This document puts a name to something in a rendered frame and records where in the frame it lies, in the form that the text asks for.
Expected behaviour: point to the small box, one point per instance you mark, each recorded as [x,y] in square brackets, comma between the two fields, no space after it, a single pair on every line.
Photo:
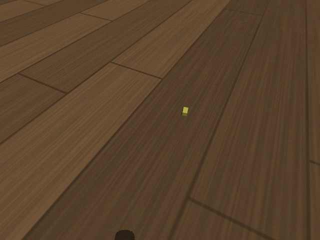
[185,111]

